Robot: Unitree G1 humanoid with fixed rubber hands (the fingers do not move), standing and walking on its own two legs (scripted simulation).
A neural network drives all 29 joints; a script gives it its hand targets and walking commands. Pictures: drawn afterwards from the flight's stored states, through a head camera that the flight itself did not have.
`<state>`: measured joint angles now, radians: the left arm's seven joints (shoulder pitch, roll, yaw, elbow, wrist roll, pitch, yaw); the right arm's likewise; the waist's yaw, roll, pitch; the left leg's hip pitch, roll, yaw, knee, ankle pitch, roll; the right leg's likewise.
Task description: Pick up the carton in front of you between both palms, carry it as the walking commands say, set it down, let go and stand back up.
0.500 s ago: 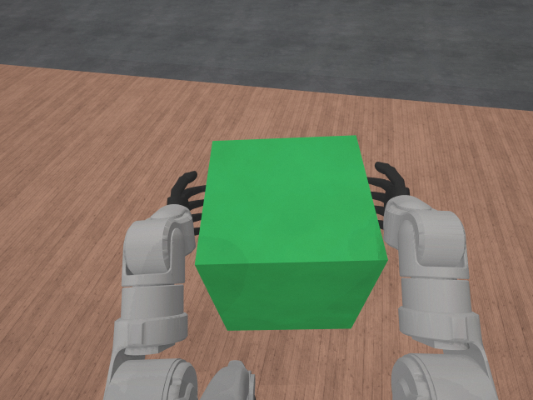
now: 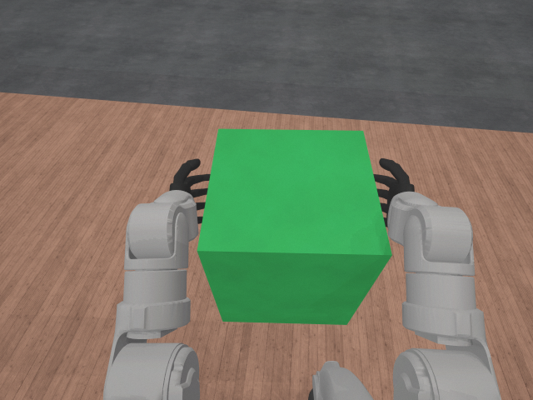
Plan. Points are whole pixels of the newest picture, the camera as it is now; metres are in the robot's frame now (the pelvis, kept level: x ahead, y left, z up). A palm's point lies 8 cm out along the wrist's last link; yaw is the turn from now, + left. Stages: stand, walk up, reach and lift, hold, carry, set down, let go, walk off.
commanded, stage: carry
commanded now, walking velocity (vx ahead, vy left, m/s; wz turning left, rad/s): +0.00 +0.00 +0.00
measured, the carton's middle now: (287, 233) +0.36 -0.02 +0.03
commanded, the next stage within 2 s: none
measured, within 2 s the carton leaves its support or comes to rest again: neither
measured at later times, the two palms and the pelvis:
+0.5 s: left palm (191, 141) +0.52 +0.14 +0.07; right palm (359, 131) +0.54 -0.16 +0.07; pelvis +0.17 -0.02 -0.03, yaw +1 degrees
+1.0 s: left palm (162, 136) +0.51 +0.18 +0.11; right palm (345, 128) +0.51 -0.12 +0.11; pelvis +0.17 +0.02 -0.03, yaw +1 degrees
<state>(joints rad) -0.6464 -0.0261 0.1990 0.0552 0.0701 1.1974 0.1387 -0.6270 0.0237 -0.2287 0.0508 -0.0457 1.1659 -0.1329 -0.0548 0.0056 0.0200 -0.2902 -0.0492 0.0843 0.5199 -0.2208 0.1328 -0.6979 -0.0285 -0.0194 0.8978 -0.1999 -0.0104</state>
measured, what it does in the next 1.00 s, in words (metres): goes down: right foot 0.03 m lower, then left foot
